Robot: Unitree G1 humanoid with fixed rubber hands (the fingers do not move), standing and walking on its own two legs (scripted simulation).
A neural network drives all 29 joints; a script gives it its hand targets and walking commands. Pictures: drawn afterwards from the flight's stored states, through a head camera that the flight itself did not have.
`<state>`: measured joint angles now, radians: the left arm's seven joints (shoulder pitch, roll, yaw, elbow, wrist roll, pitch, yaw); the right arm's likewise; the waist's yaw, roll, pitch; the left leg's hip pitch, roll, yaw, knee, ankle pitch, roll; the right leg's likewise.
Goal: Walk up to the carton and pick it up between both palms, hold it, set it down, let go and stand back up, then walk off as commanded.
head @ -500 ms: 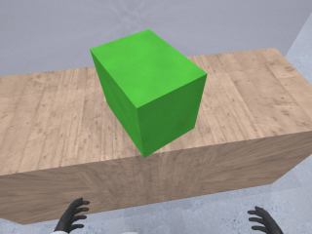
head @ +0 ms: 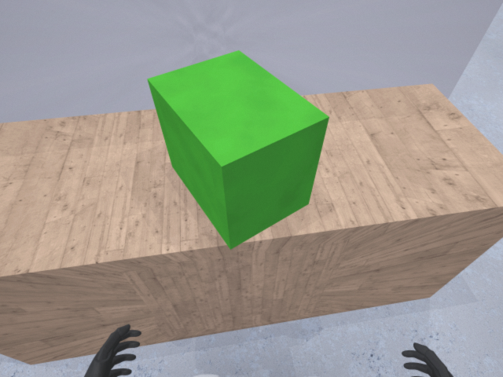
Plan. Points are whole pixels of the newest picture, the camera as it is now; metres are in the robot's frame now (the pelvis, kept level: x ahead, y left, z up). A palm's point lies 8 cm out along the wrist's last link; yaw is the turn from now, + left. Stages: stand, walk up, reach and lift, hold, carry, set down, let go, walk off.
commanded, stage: stand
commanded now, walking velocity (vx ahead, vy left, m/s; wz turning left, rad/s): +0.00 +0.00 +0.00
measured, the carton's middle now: (234, 146) +0.56 +0.06 +0.01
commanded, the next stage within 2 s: walk up in 0.18 s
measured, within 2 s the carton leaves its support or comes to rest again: neither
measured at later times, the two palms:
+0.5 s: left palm out of the picture +0.13 +0.26 -0.09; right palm out of the picture +0.11 -0.28 -0.09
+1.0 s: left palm out of the picture +0.11 +0.34 -0.12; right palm out of the picture +0.13 -0.24 -0.05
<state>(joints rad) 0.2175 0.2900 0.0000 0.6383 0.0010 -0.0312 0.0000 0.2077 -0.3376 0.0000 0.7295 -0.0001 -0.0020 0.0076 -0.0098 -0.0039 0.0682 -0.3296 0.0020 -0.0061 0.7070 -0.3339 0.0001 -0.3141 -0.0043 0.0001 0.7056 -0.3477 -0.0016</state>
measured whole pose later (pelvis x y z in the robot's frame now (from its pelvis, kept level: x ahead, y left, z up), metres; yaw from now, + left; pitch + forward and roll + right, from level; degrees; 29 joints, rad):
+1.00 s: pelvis +0.05 +0.06 +0.01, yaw +5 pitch -2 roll -4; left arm 0.33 0.38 0.00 0.68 0.00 0.02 -0.02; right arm 0.35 -0.37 0.00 0.76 0.00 -0.08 -0.01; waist -0.02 -0.06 0.08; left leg -0.34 -0.02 -0.04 0.64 -0.26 0.06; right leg -0.45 -0.04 0.00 1.01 -0.34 -0.03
